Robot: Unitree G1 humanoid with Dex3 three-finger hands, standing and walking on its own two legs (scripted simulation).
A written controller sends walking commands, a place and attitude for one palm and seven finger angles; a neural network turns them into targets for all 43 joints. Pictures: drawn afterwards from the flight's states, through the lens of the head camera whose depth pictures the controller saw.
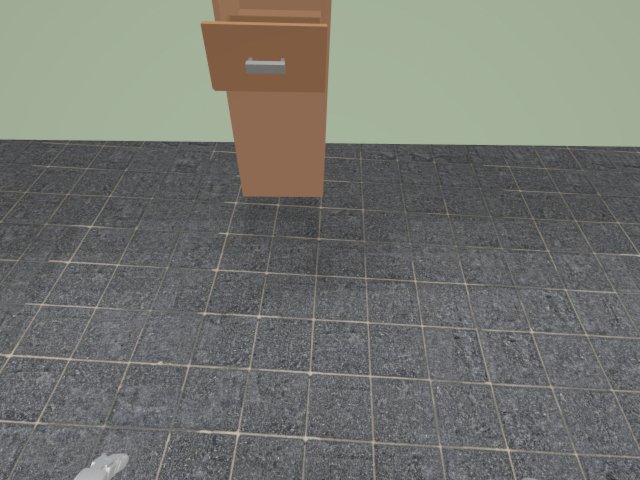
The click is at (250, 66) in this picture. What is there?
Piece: drawer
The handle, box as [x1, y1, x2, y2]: [245, 58, 284, 73]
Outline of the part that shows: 245,63 246,72 284,73 284,58 281,58 280,61 253,61 252,58 249,58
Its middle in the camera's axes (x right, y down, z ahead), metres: -0.15 -0.48 +1.07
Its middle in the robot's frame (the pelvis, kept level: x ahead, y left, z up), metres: +1.12 +0.21 +0.01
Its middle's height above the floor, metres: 0.78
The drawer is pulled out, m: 0.30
